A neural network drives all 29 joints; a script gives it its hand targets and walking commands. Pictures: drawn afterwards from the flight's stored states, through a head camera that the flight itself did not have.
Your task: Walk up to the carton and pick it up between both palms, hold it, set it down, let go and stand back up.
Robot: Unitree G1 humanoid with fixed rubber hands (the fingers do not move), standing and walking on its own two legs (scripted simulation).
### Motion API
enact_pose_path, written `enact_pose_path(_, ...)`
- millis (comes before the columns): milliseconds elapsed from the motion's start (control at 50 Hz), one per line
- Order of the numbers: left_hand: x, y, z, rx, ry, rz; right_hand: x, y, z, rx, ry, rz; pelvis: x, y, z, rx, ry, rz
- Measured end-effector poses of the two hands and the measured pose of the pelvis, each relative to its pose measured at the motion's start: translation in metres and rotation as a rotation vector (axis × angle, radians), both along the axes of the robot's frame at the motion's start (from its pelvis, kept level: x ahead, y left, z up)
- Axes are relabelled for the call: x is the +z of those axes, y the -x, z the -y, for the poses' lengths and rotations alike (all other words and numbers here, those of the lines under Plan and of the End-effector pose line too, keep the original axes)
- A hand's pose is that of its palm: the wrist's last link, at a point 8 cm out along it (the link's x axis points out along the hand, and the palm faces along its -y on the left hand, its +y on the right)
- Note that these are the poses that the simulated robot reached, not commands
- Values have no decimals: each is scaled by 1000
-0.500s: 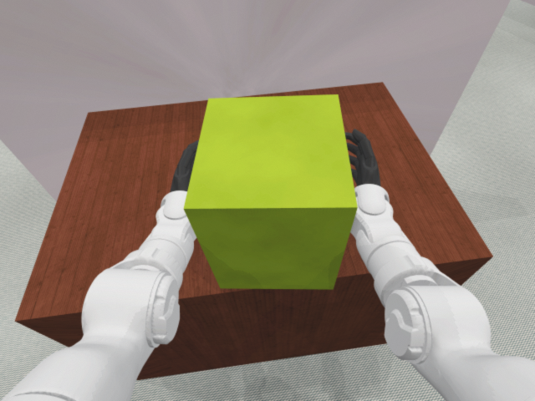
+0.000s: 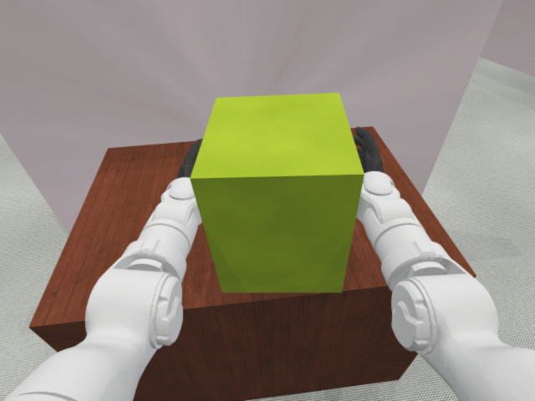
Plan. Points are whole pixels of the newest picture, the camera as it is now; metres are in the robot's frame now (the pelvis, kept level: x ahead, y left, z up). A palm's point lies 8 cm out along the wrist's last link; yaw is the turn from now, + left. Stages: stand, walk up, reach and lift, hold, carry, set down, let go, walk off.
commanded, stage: reach and lift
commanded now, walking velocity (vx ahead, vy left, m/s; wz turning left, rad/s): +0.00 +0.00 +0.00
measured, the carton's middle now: (279, 195) +0.40 -0.02 +0.12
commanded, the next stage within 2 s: hold in 1.24 s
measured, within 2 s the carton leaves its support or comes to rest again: neither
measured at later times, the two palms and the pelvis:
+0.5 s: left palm (183, 159) +0.41 +0.12 +0.20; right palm (376, 162) +0.39 -0.17 +0.18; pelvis +0.00 +0.00 +0.01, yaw +0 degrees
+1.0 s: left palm (175, 157) +0.41 +0.13 +0.20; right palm (369, 155) +0.39 -0.16 +0.19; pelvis +0.00 +0.00 +0.01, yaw +0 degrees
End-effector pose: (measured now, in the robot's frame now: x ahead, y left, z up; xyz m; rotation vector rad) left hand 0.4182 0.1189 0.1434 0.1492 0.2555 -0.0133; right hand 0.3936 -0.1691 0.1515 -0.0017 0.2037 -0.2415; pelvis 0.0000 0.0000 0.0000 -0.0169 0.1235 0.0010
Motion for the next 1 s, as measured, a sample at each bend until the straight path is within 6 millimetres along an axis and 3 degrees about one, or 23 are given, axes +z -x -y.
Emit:
enact_pose_path(300,34,8,7,16,-6,-9,17,9,7,20,37,-19,4,1,3,2,-5,79)
enact_pose_path(500,54,10,2,35,9,1,32,8,2,33,52,-13,6,-1,2,3,-4,102)
enact_pose_path(1000,60,12,-10,57,21,5,42,3,-9,51,34,-9,7,-2,-2,4,0,109)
